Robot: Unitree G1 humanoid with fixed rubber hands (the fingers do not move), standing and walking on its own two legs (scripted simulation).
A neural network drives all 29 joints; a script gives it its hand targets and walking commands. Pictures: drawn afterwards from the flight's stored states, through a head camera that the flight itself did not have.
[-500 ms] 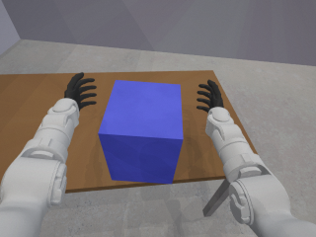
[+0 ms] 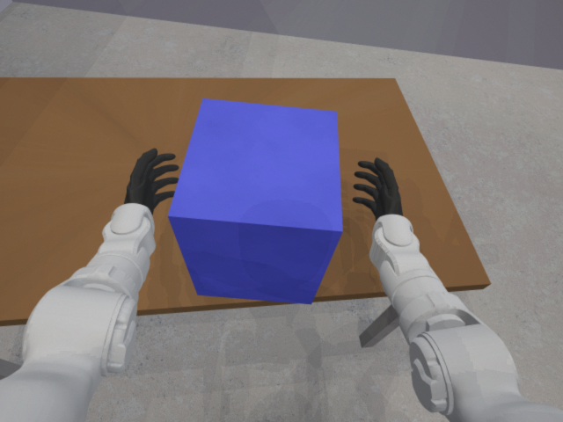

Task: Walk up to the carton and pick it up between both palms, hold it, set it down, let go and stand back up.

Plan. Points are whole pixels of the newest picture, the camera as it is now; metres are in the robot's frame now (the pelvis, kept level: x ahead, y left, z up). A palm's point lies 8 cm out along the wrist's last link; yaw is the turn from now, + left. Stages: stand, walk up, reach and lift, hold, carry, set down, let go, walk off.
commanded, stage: reach and lift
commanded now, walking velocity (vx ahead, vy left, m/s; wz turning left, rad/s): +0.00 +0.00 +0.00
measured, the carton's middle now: (261, 210) +0.44 +0.02 +0.01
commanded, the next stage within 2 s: none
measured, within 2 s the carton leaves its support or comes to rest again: neither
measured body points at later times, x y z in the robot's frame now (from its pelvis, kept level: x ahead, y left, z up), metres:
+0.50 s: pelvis -0.01 +0.00 +0.00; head +0.08 +0.02 +0.44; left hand +0.45 +0.17 +0.03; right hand +0.43 -0.13 +0.05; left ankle +0.00 +0.11 -0.73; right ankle -0.01 -0.14 -0.73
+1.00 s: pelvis +0.00 +0.01 +0.00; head +0.09 +0.03 +0.44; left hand +0.45 +0.16 +0.03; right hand +0.43 -0.13 +0.04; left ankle +0.00 +0.11 -0.73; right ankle -0.01 -0.14 -0.73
